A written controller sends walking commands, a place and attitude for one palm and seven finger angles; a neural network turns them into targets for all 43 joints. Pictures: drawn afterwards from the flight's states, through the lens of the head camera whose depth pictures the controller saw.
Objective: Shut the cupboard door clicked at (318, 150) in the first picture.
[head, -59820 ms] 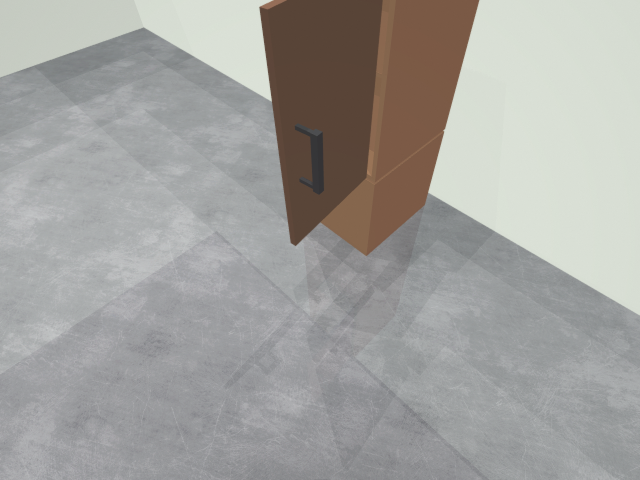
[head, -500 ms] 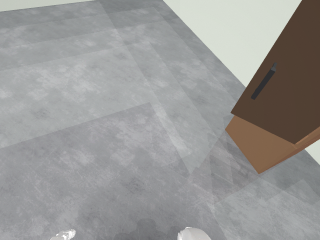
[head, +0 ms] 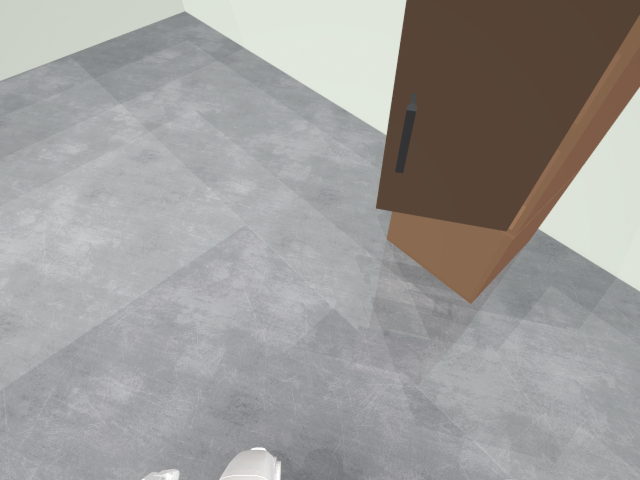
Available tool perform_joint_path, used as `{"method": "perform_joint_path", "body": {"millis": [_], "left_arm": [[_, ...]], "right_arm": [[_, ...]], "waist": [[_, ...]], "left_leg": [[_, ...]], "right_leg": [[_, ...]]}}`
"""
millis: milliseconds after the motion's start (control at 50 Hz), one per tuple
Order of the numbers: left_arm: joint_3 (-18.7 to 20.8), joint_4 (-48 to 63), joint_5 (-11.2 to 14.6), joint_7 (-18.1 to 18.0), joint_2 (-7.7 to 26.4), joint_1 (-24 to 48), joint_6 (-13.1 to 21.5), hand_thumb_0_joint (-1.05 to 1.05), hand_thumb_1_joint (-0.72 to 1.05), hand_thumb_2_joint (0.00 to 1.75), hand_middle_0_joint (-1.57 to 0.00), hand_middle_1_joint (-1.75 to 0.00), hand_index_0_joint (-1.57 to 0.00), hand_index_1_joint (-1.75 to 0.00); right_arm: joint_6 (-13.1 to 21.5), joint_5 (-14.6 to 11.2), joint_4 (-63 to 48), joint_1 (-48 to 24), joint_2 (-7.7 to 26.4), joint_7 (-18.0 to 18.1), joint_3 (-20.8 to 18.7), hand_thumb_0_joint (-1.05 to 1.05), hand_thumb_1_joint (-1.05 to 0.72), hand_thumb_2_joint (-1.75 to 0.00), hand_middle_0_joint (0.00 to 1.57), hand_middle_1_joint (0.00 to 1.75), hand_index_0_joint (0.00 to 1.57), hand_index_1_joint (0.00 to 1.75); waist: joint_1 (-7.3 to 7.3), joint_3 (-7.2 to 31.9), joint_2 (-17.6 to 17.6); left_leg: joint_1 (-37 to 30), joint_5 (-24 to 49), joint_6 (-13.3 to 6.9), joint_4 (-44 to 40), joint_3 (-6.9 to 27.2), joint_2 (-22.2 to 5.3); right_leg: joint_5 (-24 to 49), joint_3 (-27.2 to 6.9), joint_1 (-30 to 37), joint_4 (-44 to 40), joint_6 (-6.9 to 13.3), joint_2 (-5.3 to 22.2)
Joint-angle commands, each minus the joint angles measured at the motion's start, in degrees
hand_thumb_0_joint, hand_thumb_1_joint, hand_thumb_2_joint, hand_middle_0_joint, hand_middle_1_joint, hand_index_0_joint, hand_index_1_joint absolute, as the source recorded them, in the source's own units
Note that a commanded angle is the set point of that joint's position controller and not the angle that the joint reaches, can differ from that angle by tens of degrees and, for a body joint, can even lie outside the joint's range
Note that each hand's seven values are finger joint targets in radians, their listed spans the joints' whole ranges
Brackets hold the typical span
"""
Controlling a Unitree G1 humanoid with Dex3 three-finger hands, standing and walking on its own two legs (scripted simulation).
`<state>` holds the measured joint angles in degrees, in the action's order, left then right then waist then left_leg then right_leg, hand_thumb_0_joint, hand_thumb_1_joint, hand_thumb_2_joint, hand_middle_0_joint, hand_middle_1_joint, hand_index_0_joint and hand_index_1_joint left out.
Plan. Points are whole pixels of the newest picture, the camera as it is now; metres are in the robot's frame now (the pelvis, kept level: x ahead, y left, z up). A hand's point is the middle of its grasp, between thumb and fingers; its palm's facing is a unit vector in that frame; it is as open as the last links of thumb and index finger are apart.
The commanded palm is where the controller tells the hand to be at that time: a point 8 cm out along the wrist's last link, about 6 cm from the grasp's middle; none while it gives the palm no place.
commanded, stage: turn to face it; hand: left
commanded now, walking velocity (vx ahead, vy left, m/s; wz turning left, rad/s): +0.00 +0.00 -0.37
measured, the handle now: (406, 135) +0.76 -0.15 -0.07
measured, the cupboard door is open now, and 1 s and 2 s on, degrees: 33 33 33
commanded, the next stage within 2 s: take the last steps up to it in 0.28 s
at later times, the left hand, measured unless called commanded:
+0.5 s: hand (182, 475) +0.14 +0.21 -0.16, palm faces -0.20 -0.95 -0.23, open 7.4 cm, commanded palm none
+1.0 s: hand (248, 472) +0.15 +0.13 -0.20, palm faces -0.22 -0.97 -0.13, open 7.4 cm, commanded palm none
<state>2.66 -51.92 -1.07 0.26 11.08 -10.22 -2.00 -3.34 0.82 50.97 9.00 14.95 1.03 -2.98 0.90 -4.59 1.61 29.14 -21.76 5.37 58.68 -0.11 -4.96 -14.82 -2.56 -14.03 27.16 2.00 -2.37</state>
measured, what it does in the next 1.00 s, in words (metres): walks ahead, turning right: left foot, then right foot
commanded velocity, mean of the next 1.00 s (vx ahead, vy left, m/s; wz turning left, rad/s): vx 0.19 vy -0.09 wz -0.21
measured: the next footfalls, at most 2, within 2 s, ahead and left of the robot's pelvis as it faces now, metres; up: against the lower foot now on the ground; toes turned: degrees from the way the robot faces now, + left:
left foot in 0.14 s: +0.07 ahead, +0.14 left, +0.00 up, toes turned -1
right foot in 0.58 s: +0.01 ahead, -0.10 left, +0.00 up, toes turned -17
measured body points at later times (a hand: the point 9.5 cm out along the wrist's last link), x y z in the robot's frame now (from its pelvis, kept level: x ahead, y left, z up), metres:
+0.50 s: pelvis +0.02 +0.02 +0.00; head +0.06 +0.01 +0.45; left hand +0.15 +0.26 -0.15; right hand +0.00 -0.22 -0.15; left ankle +0.03 +0.14 -0.74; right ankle -0.04 -0.10 -0.71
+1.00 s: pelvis +0.15 -0.05 -0.02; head +0.19 -0.04 +0.43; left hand +0.17 +0.18 -0.19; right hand +0.16 -0.31 -0.15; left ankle +0.24 +0.03 -0.74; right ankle -0.02 -0.09 -0.73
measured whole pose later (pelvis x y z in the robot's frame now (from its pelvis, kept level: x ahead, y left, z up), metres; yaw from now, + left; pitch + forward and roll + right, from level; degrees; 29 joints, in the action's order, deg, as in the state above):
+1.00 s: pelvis +0.15 -0.05 -0.02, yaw -16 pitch +1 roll -1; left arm 2.7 -63.4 -0.9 0.6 9.6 -19.9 0.0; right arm 2.1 2.2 54.8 9.3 11.1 1.0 -2.2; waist 0.3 -3.8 -1.9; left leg 24.6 -12.2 -0.9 37.5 -7.8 -4.1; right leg -27.8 2.3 -2.7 34.1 4.0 -4.0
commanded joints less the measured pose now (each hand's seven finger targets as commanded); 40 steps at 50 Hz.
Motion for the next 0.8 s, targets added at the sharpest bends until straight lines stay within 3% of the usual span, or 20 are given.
{"method": "perform_joint_path", "body": {"millis": [0,40,80,100,120,140,160,180,220,280,360,460,500,520,540,560,580,600,680,780], "left_arm": [[3.67,3.67,-0.63,-0.96,12.90,-1.71,1.18,0.00,0.90,0.90,-0.20,-0.30,-0.20,-0.30],[3.79,3.53,-0.60,-0.95,12.98,-0.50,0.94,0.00,0.90,0.90,-0.20,-0.30,-0.20,-0.30],[3.64,3.54,0.01,-0.98,12.11,1.36,0.56,0.00,0.90,0.90,-0.20,-0.30,-0.20,-0.30],[3.06,3.89,0.55,-0.93,9.50,0.32,0.38,0.00,0.90,0.90,-0.20,-0.30,-0.20,-0.30],[2.47,3.99,1.00,-0.54,6.32,-2.55,0.23,0.00,0.90,0.90,-0.20,-0.30,-0.20,-0.30],[2.36,4.22,0.56,-0.59,7.16,-1.21,0.04,0.00,0.90,0.90,-0.20,-0.30,-0.20,-0.30],[2.46,4.38,0.14,-0.43,7.84,-0.66,-0.18,0.00,0.90,0.90,-0.20,-0.30,-0.20,-0.30],[2.94,3.20,-0.29,-0.29,7.74,-1.31,-0.66,0.00,0.90,0.90,-0.20,-0.30,-0.20,-0.30],[3.24,2.00,-0.13,0.19,7.98,-1.73,-0.98,0.00,0.90,0.90,-0.20,-0.30,-0.20,-0.30],[2.56,1.60,0.09,0.64,6.27,-1.16,-0.95,0.00,0.90,0.90,-0.20,-0.30,-0.20,-0.30],[1.76,1.72,0.05,0.60,4.91,1.78,-0.87,0.00,0.90,0.90,-0.20,-0.30,-0.20,-0.30],[1.54,1.70,-0.33,1.87,4.80,3.00,-0.43,0.00,0.90,0.90,-0.20,-0.30,-0.20,-0.30],[2.08,-0.17,-0.49,2.33,5.57,-1.50,-0.12,0.00,0.90,0.90,-0.20,-0.30,-0.20,-0.30],[2.73,-1.70,-0.63,2.23,7.48,-5.46,0.43,0.00,0.90,0.90,-0.20,-0.30,-0.20,-0.30],[3.66,-3.30,-1.06,1.53,12.58,-10.53,1.24,0.00,0.90,0.90,-0.20,-0.30,-0.20,-0.30],[4.10,-4.16,-0.56,0.56,15.59,-12.74,1.13,0.00,0.90,0.90,-0.20,-0.30,-0.20,-0.30],[3.61,-3.55,-0.27,0.04,14.75,-12.27,1.18,0.00,0.90,0.90,-0.20,-0.30,-0.20,-0.30],[3.52,-3.21,-0.50,-0.39,11.81,-9.26,1.83,0.00,0.90,0.90,-0.20,-0.30,-0.20,-0.30],[1.70,-3.14,-0.15,-0.40,7.74,-5.39,3.56,0.00,0.90,0.90,-0.20,-0.30,-0.20,-0.30],[1.49,-5.20,-0.36,-0.49,7.75,-7.79,4.43,0.00,0.90,0.90,-0.20,-0.30,-0.20,-0.30]], "right_arm": [[1.65,-0.20,-4.71,-0.56,3.53,0.27,-0.65,0.00,-0.90,-0.90,0.20,0.30,0.20,0.30],[2.05,-0.40,-4.23,1.22,3.13,0.52,-0.54,0.00,-0.90,-0.90,0.20,0.30,0.20,0.30],[2.70,-0.47,-2.21,6.41,3.40,0.80,-0.48,0.00,-0.90,-0.90,0.20,0.30,0.20,0.30],[3.48,-0.21,-1.75,7.79,6.13,1.00,-0.74,0.00,-0.90,-0.90,0.20,0.30,0.20,0.30],[3.85,0.56,-2.18,8.34,11.47,1.11,-1.55,0.00,-0.90,-0.90,0.20,0.30,0.20,0.30],[3.16,0.80,-2.58,8.56,12.16,1.31,-1.60,0.00,-0.90,-0.90,0.20,0.30,0.20,0.30],[2.98,1.05,-3.32,6.98,10.47,1.47,-0.84,0.00,-0.90,-0.90,0.20,0.30,0.20,0.30],[3.42,1.14,-3.09,5.53,8.61,1.84,-0.19,0.00,-0.90,-0.90,0.20,0.30,0.20,0.30],[3.50,1.11,-3.41,3.78,6.61,2.11,0.38,0.00,-0.90,-0.90,0.20,0.30,0.20,0.30],[3.65,0.93,-2.29,5.70,6.58,2.16,0.06,0.00,-0.90,-0.90,0.20,0.30,0.20,0.30],[3.34,0.92,0.20,8.77,6.71,1.80,-0.63,0.00,-0.90,-0.90,0.20,0.30,0.20,0.30],[3.11,1.45,2.05,9.63,9.11,0.93,-1.93,0.00,-0.90,-0.90,0.20,0.30,0.20,0.30],[3.15,1.19,2.41,7.48,9.56,0.82,-2.08,0.00,-0.90,-0.90,0.20,0.30,0.20,0.30],[3.33,0.89,2.45,6.66,8.36,0.67,-1.99,0.00,-0.90,-0.90,0.20,0.30,0.20,0.30],[3.49,0.03,1.00,5.26,4.33,0.42,-1.06,0.00,-0.90,-0.90,0.20,0.30,0.20,0.30],[3.21,0.50,-1.79,-0.48,3.21,0.18,-0.30,0.00,-0.90,-0.90,0.20,0.30,0.20,0.30],[3.08,0.66,-2.03,-2.03,4.24,-0.01,-0.56,0.00,-0.90,-0.90,0.20,0.30,0.20,0.30],[3.40,0.76,-0.95,-1.28,4.30,0.08,-0.85,0.00,-0.90,-0.90,0.20,0.30,0.20,0.30],[3.30,1.21,2.14,3.08,2.46,-0.92,-0.93,0.00,-0.90,-0.90,0.20,0.30,0.20,0.30],[3.44,1.05,0.95,0.61,1.68,-1.01,-0.90,0.00,-0.90,-0.90,0.20,0.30,0.20,0.30]], "waist": [[-1.80,7.87,-9.51],[-1.06,7.91,-10.55],[1.34,8.88,-9.28],[1.38,10.53,-1.61],[0.65,11.67,13.36],[1.39,9.35,14.19],[0.50,5.88,8.29],[-0.61,5.86,12.25],[-1.46,4.51,10.81],[-0.74,8.11,7.29],[1.11,8.12,7.77],[1.92,6.67,8.34],[-0.85,5.90,5.90],[-2.94,6.18,0.28],[-5.34,7.30,-14.86],[-7.17,2.98,-20.81],[-6.68,0.55,-13.74],[-4.64,-1.88,-15.50],[-0.08,-0.80,-7.32],[-0.18,-0.84,-5.53]], "left_leg": [[-1.70,-2.70,-0.35,-10.20,-0.65,1.35],[-7.08,-1.00,-1.06,-18.23,-1.16,2.82],[-17.64,10.49,-1.50,-31.75,-1.62,3.44],[-25.00,15.50,-2.81,-38.57,2.65,-1.85],[-30.40,28.59,-8.16,-39.33,16.15,-15.17],[-24.80,33.01,-13.62,-40.43,18.62,-20.90],[-19.21,32.04,-14.99,-40.70,16.17,-19.95],[-19.26,35.20,-13.41,-41.31,13.63,-16.95],[-19.74,38.08,-12.73,-39.67,6.93,-13.43],[-26.20,43.15,-13.41,-37.30,3.00,-11.89],[-26.99,41.20,-13.88,-36.74,1.36,-12.45],[-22.39,11.36,-13.12,-39.78,4.40,-15.22],[-15.75,1.51,-10.51,-36.57,1.92,-13.77],[-9.56,-1.98,-8.12,-30.49,-2.01,-10.30],[1.97,-9.98,-4.64,-16.47,-10.09,-2.71],[11.09,-17.49,-3.33,-3.73,-8.54,1.30],[13.13,-13.56,-3.83,3.13,-3.36,0.29],[15.13,-8.86,-3.92,5.21,-1.71,-0.95],[7.73,0.74,-2.64,3.86,-3.15,-1.58],[8.42,4.45,-2.40,-4.35,-4.33,-1.58]], "right_leg": [[25.42,-15.06,6.43,-5.10,9.77,15.14],[26.89,-16.05,4.21,-3.07,8.72,14.25],[22.49,-14.32,-0.55,1.11,4.90,11.05],[15.68,-11.08,-5.18,5.93,2.09,6.48],[-6.18,-3.60,-13.92,15.85,-1.38,-0.91],[-20.80,-0.87,-13.91,26.76,-2.40,-0.36],[-18.71,-2.21,-12.56,32.04,-2.56,1.69],[-16.12,-2.58,-14.27,34.89,-3.53,1.82],[-12.50,-1.46,-15.02,38.33,-4.10,2.77],[-10.97,1.00,-15.02,33.92,-4.59,2.98],[-11.10,3.67,-11.87,24.34,-4.22,3.32],[-11.50,6.89,-5.75,11.68,-2.52,2.29],[-3.79,8.40,3.68,0.94,-1.69,1.27],[-2.52,5.91,11.91,-5.49,-0.59,2.54],[-9.26,-10.38,20.92,-13.66,3.95,14.30],[-8.19,-22.42,18.47,-17.16,9.88,22.47],[-10.25,-20.71,14.50,-18.31,12.62,23.12],[-5.48,-19.08,14.08,-17.60,12.63,20.01],[8.83,-5.42,8.90,-15.16,10.65,14.31],[14.37,-4.73,11.63,-15.63,11.70,14.32]]}}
